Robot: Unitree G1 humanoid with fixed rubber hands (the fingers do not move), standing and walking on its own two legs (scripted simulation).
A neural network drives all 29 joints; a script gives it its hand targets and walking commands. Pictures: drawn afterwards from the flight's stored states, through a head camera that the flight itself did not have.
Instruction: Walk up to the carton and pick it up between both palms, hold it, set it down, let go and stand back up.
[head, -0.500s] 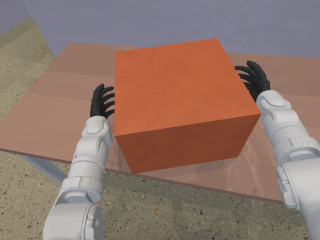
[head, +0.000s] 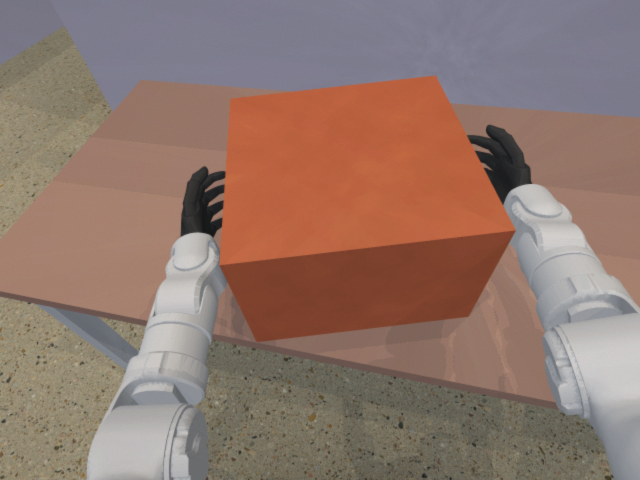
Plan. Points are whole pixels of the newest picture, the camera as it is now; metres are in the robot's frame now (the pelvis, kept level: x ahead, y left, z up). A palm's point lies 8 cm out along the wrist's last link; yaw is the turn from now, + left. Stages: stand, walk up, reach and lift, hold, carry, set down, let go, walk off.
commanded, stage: reach and lift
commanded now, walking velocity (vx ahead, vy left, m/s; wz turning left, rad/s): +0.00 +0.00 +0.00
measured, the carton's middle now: (347, 206) +0.47 +0.06 +0.05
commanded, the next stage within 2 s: none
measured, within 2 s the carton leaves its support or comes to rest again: leaves its support in 0.80 s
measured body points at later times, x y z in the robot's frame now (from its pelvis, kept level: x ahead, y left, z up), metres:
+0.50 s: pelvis +0.01 +0.00 +0.01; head +0.06 -0.01 +0.45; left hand +0.38 +0.24 +0.09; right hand +0.49 -0.13 +0.10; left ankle -0.01 +0.15 -0.74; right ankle +0.02 -0.07 -0.74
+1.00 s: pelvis -0.01 +0.01 +0.01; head +0.01 +0.02 +0.46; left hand +0.34 +0.26 +0.09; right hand +0.45 -0.12 +0.12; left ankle -0.01 +0.15 -0.74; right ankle +0.02 -0.07 -0.74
